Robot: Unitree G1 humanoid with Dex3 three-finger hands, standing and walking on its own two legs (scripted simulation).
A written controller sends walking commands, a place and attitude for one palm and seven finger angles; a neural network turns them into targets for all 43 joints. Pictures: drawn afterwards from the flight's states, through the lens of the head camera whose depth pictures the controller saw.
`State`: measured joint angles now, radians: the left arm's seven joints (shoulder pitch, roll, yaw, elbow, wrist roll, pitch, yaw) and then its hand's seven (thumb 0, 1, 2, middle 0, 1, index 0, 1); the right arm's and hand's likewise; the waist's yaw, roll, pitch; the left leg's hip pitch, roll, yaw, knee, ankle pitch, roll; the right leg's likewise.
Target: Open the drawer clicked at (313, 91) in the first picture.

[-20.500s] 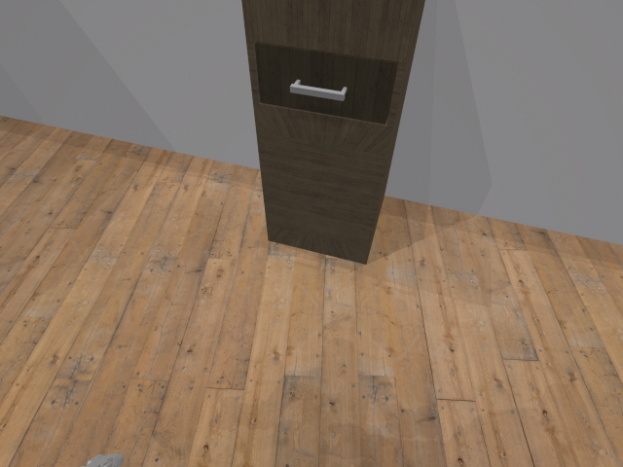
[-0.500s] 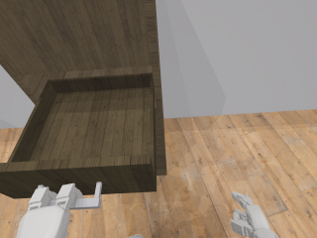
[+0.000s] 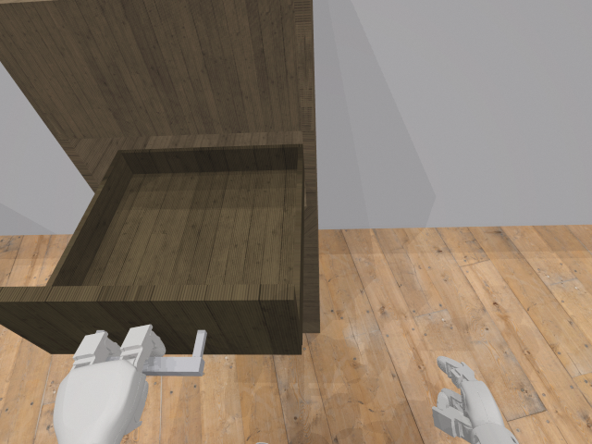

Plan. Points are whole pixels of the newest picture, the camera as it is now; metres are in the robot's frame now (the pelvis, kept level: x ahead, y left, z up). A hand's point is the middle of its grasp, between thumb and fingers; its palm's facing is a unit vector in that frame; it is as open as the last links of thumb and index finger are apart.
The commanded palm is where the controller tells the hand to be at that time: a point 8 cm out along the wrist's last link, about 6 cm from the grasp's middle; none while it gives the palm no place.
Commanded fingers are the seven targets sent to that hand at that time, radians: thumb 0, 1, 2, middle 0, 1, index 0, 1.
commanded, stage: open the thumb to release the handle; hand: left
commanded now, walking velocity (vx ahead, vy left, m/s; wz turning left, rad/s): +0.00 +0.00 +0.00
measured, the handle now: (145, 351) +0.22 +0.22 +0.03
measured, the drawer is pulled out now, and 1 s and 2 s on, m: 0.30 0.30 0.30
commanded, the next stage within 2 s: lift the hand off the handle in 0.24 s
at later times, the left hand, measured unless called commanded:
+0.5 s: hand (130, 403) +0.17 +0.23 +0.00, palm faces +0.02 -0.10 -0.99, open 13.7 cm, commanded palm +0.15 +0.22 +0.06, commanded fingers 0.00 -0.50 0.30 -0.30 -1.20 -0.30 -1.20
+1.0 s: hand (119, 388) +0.17 +0.23 +0.05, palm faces +0.06 -0.10 -0.99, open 13.6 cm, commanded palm +0.15 +0.22 +0.11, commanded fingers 0.00 -0.50 0.30 -0.30 -1.20 -0.30 -1.20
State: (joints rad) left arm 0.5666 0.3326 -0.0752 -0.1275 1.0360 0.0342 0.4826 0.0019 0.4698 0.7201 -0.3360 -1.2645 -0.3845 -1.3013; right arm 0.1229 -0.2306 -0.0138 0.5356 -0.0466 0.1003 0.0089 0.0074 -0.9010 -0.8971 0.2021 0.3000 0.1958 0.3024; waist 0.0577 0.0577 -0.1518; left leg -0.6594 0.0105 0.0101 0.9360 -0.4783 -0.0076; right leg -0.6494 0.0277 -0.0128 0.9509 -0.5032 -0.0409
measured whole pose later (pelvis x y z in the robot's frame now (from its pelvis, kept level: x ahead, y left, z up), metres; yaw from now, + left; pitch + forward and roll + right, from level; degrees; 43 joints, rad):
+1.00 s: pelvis -0.01 +0.00 +0.02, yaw +1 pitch +8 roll +1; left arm 0.50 0.35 -0.11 -0.20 1.01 0.08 0.39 0.00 -0.49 0.30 -0.32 -1.20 -0.36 -1.22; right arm 0.12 -0.23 -0.01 0.55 -0.04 0.10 -0.01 0.01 -0.90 -0.90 0.20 0.30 0.20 0.30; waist 0.08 0.08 -0.12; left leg -0.55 0.00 0.00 0.83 -0.42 -0.01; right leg -0.53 0.02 -0.02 0.85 -0.45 -0.04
